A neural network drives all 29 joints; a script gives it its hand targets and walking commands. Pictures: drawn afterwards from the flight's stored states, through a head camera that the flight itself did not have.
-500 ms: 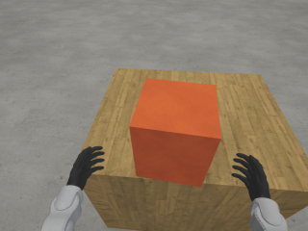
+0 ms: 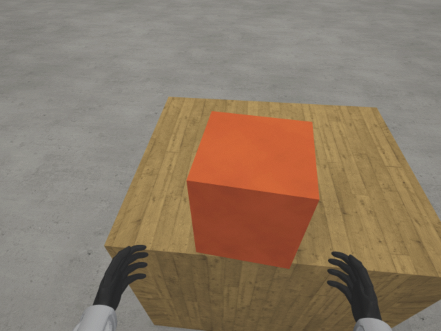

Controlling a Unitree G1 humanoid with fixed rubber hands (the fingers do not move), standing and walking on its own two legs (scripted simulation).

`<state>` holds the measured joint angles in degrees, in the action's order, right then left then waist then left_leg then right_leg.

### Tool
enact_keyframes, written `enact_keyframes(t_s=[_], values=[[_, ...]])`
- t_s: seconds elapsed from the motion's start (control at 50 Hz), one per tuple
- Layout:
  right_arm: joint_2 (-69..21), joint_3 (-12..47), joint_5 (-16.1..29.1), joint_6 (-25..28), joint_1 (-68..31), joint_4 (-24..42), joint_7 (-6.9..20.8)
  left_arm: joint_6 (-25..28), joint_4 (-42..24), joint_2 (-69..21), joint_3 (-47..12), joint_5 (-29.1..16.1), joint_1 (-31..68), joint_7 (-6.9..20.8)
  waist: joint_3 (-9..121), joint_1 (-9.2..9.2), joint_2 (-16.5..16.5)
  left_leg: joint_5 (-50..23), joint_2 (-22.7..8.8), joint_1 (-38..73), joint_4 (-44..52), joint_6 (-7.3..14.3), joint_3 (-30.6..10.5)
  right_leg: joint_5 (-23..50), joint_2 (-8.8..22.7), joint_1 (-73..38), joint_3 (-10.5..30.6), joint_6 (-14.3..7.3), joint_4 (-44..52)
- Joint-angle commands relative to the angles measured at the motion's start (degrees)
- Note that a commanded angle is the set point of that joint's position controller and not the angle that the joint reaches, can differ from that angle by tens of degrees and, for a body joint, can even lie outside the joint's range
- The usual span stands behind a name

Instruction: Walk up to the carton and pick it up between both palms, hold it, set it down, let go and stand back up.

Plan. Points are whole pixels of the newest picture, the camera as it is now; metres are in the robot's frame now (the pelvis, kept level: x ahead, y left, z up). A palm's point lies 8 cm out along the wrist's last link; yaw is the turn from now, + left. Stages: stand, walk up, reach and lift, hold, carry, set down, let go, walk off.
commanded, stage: set down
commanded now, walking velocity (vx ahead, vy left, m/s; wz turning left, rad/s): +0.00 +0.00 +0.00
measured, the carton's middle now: (250, 190) +0.41 -0.03 +0.02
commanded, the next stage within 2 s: let go in 0.88 s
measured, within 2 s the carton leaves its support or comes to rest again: neither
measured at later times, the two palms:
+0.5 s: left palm (109, 313) +0.18 +0.22 -0.05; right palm (361, 325) +0.17 -0.21 -0.05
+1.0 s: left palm (111, 325) +0.17 +0.22 -0.08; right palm out of the picture +0.15 -0.23 -0.08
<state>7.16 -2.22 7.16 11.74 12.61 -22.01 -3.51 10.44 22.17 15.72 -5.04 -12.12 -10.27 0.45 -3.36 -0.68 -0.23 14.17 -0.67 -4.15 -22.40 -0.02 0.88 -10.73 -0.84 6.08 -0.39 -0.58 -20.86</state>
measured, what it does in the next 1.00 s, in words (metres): stands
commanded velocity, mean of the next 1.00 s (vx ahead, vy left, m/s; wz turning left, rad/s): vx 0.00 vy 0.00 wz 0.00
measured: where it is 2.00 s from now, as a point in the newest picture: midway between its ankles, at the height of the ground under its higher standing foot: outside the picture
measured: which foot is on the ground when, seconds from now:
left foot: down 0.00-1.00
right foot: down 0.00-1.00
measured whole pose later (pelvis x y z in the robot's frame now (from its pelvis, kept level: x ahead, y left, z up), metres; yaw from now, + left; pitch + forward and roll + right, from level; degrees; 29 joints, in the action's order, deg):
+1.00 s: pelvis +0.01 +0.00 +0.00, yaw -1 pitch -5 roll +0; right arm 9.8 -2.2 -0.7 11.3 10.0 -41.5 0.9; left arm -6.8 29.3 12.2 -0.1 -0.9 -10.3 -0.6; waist -5.7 -0.9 -0.1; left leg 15.2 -1.5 -2.5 -22.6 -0.4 2.2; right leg -11.6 -1.6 5.2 0.5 -0.9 -21.7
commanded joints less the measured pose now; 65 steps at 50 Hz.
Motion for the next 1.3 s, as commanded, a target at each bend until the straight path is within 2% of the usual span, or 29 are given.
enact_keyframes(t_s=[0.0, 0.1, 0.14, 0.2, 0.24, 0.28, 0.34, 0.4, 0.42, 0.48, 0.5, 0.52, 0.54, 0.58, 0.64, 0.66, 0.68, 0.72, 0.8, 0.82, 0.88, 0.98, 1.02, 1.06, 1.1, 1.14, 1.22, 1.26, 1.28], values=[[4.82, -1.35, -0.25, 2.34, -4.21, 7.37, 0.30, 1.17, -8.94, 5.72, 2.50, 0.75, 5.66, -0.34, 6.08, 0.14, 1.96, -11.60, 0.64, -2.77, 3.79, -2.80, 0.46, 4.94, 0.67, -3.52, 2.19, -2.31, 3.14], [5.83, -0.40, -0.60, 1.70, -2.69, 4.26, 0.67, -1.53, -5.35, 4.81, 3.68, 2.72, 2.61, 0.12, 2.24, -0.28, 1.34, -12.29, 0.51, -2.00, 4.49, -2.60, 1.07, 4.84, 0.32, -3.29, 1.97, -2.32, 3.92], [5.27, -0.39, -0.92, 1.43, -2.56, 4.32, 0.70, -2.40, -6.58, 4.96, 4.13, 3.32, 2.76, 0.20, 2.67, -0.42, 0.93, -12.79, 0.77, -0.94, 4.38, -2.42, 1.42, 5.78, 0.51, -3.48, 2.14, -1.98, 4.06], [5.61, -0.28, -2.54, 1.24, -1.49, 1.18, 1.32, -4.05, -4.95, 3.62, 4.01, 4.72, 1.91, 0.27, 2.72, -0.25, 2.14, -13.08, 0.75, -0.13, 4.66, -2.58, 1.54, 5.21, 0.34, -3.12, 1.81, -2.26, 4.30], [5.44, -0.47, -2.25, 2.00, -2.14, 4.01, 1.19, -4.03, -7.50, 4.92, 4.96, 5.00, 1.87, 0.07, 3.90, -0.71, 0.00, -14.58, 0.88, -0.38, 4.14, -2.05, 1.81, 8.09, 0.42, -3.91, 1.77, -1.77, 3.82], [5.45, -0.18, -2.45, 2.17, -1.45, 0.86, 1.39, -4.48, -6.63, 4.15, 5.00, 5.74, 1.21, -0.21, 3.89, -0.71, 1.93, -16.42, 0.84, 0.27, 3.89, -2.56, 2.34, 8.81, 0.21, -4.57, 1.58, -1.82, 3.63], [6.07, 0.38, -3.17, 2.04, -1.19, -2.07, 1.99, -6.50, -4.71, 3.40, 5.13, 7.16, 0.04, 0.03, 3.07, -0.68, 2.12, -18.33, 0.68, 1.50, 3.70, -2.81, 2.39, 9.74, -0.16, -3.34, 1.27, -1.96, 4.10], [6.04, -0.11, -3.32, 2.92, -1.99, 1.89, 1.76, -6.64, -9.04, 3.90, 5.38, 5.98, 1.16, -0.46, 4.80, -0.53, 0.79, -18.99, 0.88, 1.42, 3.04, -2.71, 2.60, 11.91, 0.01, -3.85, 1.18, -1.44, 3.62], [6.04, -0.46, -3.80, 2.78, -0.82, -0.28, 1.80, -7.11, -7.18, 3.39, 5.05, 6.46, -0.61, -0.44, 3.98, -0.05, 1.66, -18.86, 0.77, 1.93, 3.21, -2.91, 2.44, 11.45, 0.03, -2.91, 1.04, -1.54, 3.61], [6.99, -0.15, -4.71, 1.58, -1.44, -4.65, 2.21, -9.21, -3.43, 2.47, 5.49, 8.47, -0.35, 0.13, 1.34, -0.55, 1.90, -16.24, 0.41, 1.90, 3.86, -3.00, 2.68, 7.59, -0.19, -1.96, 0.79, -1.95, 4.84], [7.05, -0.05, -4.78, 1.27, -2.08, -5.41, 2.31, -10.03, -3.07, 2.56, 5.66, 8.82, -0.02, 0.05, 1.21, -0.45, 2.45, -16.50, 0.34, 1.92, 3.89, -3.04, 2.69, 7.26, -0.21, -2.04, 0.67, -2.05, 4.95], [6.63, -0.23, -4.78, 1.44, -2.35, -3.50, 2.24, -10.33, -3.92, 2.58, 5.52, 8.86, -0.42, 0.12, 2.48, -0.30, 1.19, -16.95, 0.37, 2.59, 3.75, -2.53, 2.71, 8.12, -0.20, -2.08, 0.80, -1.80, 4.81], [7.01, -0.48, -5.30, 0.92, -1.95, -6.13, 2.29, -11.04, -3.28, 2.52, 5.64, 9.07, -0.29, 0.01, 2.24, -0.31, 1.20, -16.72, 0.41, 2.55, 3.88, -2.76, 2.74, 7.73, -0.41, -1.90, 0.57, -1.91, 4.90], [6.56, -0.67, -4.83, 1.29, -2.64, -4.85, 2.75, -10.65, -5.62, 3.00, 5.65, 8.82, 1.09, -0.56, 2.43, -0.39, 1.82, -16.40, 0.29, 1.86, 3.67, -2.79, 2.80, 7.02, -0.53, -1.82, 0.04, -1.60, 4.18], [7.91, -0.71, -5.92, -0.16, -3.35, -10.07, 3.41, -13.02, 0.71, 1.57, 5.51, 10.12, 0.45, -0.48, 0.40, -0.11, 1.85, -13.42, 0.07, 1.55, 4.10, -2.52, 2.79, 3.56, -0.35, -0.28, 0.33, -1.91, 4.90], [7.68, -1.07, -6.57, -0.10, -3.51, -9.14, 3.36, -13.33, -0.19, 1.66, 5.44, 9.79, 1.08, -0.34, 1.46, 0.21, 1.37, -12.50, 0.08, 1.21, 4.25, -2.42, 2.86, 3.62, -0.46, -0.80, -0.03, -1.64, 4.64], [7.80, -1.50, -6.73, 0.24, -4.63, -7.53, 3.35, -13.24, -2.47, 2.58, 5.94, 9.99, 2.09, -0.73, 1.71, -0.33, 1.22, -13.19, 0.09, 0.10, 3.83, -2.19, 3.07, 5.12, -0.18, -1.05, 0.32, -1.52, 4.15], [8.09, -1.24, -6.81, 0.56, -4.73, -10.05, 3.60, -13.83, -0.67, 2.37, 5.88, 10.52, 2.38, -0.89, 1.65, 0.03, 1.49, -13.95, 0.32, 0.62, 3.34, -2.64, 3.19, 6.64, -0.28, -1.55, -0.01, -1.12, 3.68], [7.41, -0.61, -7.36, 0.84, -4.77, -12.21, 3.93, -14.37, 1.40, 2.19, 6.37, 10.44, 2.23, -0.80, 2.93, -0.20, -0.06, -13.95, 0.51, 0.79, 2.94, -2.07, 3.32, 8.17, -0.05, -1.79, 0.20, -0.63, 3.37], [8.22, -1.15, -7.17, 0.97, -5.31, -11.87, 3.95, -14.45, -0.02, 2.58, 6.82, 10.68, 3.01, -0.94, 2.98, -0.11, 0.95, -14.45, 0.45, 0.72, 2.70, -2.30, 3.35, 8.33, -0.10, -1.46, 0.04, -0.76, 3.18], [8.19, -1.37, -7.90, 0.84, -5.46, -14.05, 4.04, -15.49, 1.29, 2.07, 6.71, 11.40, 3.25, -0.95, 2.42, 0.04, 0.74, -13.35, 0.28, 0.55, 2.71, -2.27, 3.60, 7.04, -0.31, -1.55, -0.40, -0.55, 3.14], [9.01, -1.84, -7.95, 1.13, -6.12, -14.20, 4.45, -16.37, 1.09, 2.16, 6.97, 11.43, 3.90, -1.40, 3.20, -0.55, 0.75, -13.17, 0.24, -0.23, 2.24, -2.16, 3.51, 6.91, -0.25, -1.73, -0.34, -0.66, 2.33], [9.29, -1.87, -7.76, 1.47, -6.08, -14.84, 4.50, -16.54, 0.68, 1.21, 6.46, 11.68, 3.62, -1.55, 3.45, -0.39, 1.51, -15.28, 0.07, 0.48, 1.59, -2.38, 3.24, 8.99, -0.44, -1.39, -0.29, -0.94, 2.08], [9.76, -2.22, -8.14, 2.14, -5.70, -14.15, 4.40, -16.02, -0.15, 1.85, 6.82, 12.08, 3.43, -1.59, 5.13, 0.07, 0.80, -15.13, 0.36, 1.27, 1.11, -2.51, 3.59, 10.04, -0.36, -1.56, -0.54, -0.52, 1.78], [9.27, -1.60, -7.58, 2.09, -6.01, -15.19, 4.63, -16.22, 1.01, 1.64, 6.67, 11.55, 3.41, -1.43, 3.49, -0.31, 1.27, -15.19, 0.35, 0.45, 1.10, -2.23, 3.78, 9.57, -0.45, -1.30, -0.70, -0.74, 1.73], [9.57, -1.47, -7.77, 2.03, -6.12, -14.97, 4.62, -16.24, 1.46, 1.42, 6.48, 11.19, 3.46, -1.34, 4.48, -0.19, -0.04, -14.21, 0.48, 0.54, 0.97, -2.17, 3.39, 9.92, -0.33, -1.15, -0.41, -0.40, 1.70], [9.17, -2.02, -8.13, 1.86, -6.92, -14.28, 4.56, -16.19, 0.97, 1.87, 6.59, 11.65, 3.90, -1.54, 4.35, -0.03, -0.06, -12.62, 0.23, -0.89, 1.29, -1.69, 3.56, 8.78, -0.16, -1.79, -0.05, -0.56, 1.41], [9.66, -2.34, -8.32, 1.82, -5.77, -15.22, 4.51, -16.40, 1.09, 1.64, 6.56, 11.31, 3.58, -1.44, 3.90, -0.45, 1.15, -12.78, 0.06, -1.38, 1.46, -1.89, 3.50, 8.25, -0.34, -1.77, -0.09, -0.82, 1.34], [9.47, -2.23, -8.18, 1.71, -5.85, -14.94, 4.52, -16.31, 1.02, 1.43, 6.51, 11.24, 3.85, -1.48, 4.39, -0.24, 0.42, -12.68, 0.07, -1.71, 1.29, -1.79, 3.54, 8.21, -0.34, -1.82, -0.10, -0.67, 1.15]])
